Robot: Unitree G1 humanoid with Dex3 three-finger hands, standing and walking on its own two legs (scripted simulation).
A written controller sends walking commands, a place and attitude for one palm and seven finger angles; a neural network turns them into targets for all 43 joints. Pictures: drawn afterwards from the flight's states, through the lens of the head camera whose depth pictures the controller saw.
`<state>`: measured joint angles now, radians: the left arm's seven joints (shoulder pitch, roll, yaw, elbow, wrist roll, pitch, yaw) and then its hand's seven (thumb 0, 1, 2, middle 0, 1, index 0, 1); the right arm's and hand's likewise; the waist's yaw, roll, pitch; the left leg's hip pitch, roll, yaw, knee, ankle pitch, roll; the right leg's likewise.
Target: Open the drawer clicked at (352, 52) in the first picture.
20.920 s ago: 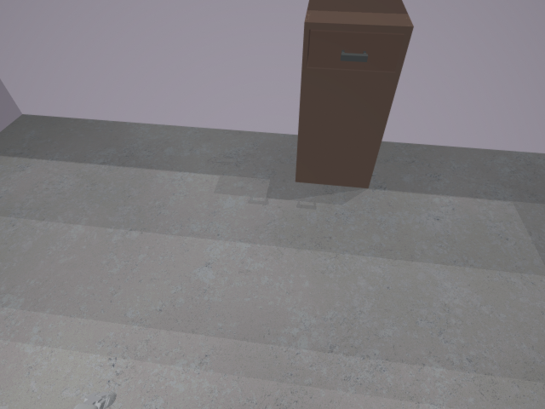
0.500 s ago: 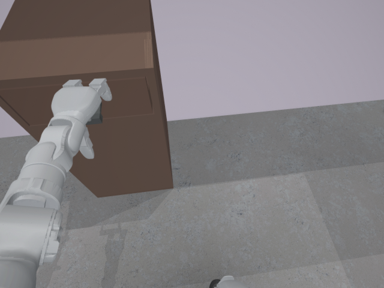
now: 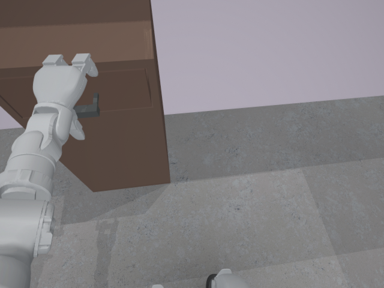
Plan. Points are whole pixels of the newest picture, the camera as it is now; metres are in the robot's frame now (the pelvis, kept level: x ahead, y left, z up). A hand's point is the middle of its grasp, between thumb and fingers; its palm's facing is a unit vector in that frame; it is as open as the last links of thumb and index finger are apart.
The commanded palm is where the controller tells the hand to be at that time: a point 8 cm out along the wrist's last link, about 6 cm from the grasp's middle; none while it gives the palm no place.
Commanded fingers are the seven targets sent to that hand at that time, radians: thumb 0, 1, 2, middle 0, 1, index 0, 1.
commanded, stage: move the hooked fingers above the handle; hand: left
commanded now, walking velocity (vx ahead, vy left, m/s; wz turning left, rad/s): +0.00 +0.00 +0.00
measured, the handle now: (78, 105) +0.55 +0.26 -0.01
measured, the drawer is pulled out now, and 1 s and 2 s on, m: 0.00 0.00 0.00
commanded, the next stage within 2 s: lower the fingers behind the handle in 0.24 s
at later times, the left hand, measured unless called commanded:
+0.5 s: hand (61, 115) +0.48 +0.26 +0.04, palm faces +0.02 -0.03 -1.00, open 13.8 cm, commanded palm +0.47 +0.26 +0.08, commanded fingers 0.00 -0.50 0.30 -0.30 -1.20 -0.30 -1.20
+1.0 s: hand (68, 124) +0.48 +0.27 +0.00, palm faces -0.08 +0.00 -1.00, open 13.8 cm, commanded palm +0.46 +0.26 +0.05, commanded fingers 0.00 -0.50 0.30 -0.30 -1.20 -0.30 -1.20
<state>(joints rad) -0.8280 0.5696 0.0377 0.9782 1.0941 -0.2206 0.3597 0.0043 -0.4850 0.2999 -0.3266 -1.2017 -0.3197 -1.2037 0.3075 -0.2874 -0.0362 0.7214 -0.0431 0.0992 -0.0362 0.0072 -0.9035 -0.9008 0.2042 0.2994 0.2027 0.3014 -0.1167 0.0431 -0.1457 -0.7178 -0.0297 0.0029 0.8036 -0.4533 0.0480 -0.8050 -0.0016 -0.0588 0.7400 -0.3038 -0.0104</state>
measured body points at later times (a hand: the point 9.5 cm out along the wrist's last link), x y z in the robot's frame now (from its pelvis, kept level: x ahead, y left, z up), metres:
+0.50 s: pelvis -0.01 +0.00 +0.00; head +0.10 +0.01 +0.43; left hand +0.47 +0.26 +0.09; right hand +0.00 -0.28 -0.13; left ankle -0.05 +0.08 -0.70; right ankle +0.02 -0.12 -0.70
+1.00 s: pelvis +0.00 +0.00 -0.01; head +0.13 -0.01 +0.42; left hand +0.48 +0.26 +0.05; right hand -0.01 -0.27 -0.14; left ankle -0.05 +0.08 -0.70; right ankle +0.02 -0.12 -0.70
